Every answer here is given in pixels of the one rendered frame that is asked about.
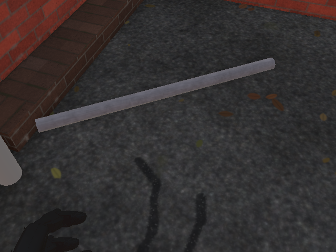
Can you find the left robot hand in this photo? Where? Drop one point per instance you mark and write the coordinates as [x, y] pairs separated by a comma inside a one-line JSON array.
[[35, 236]]

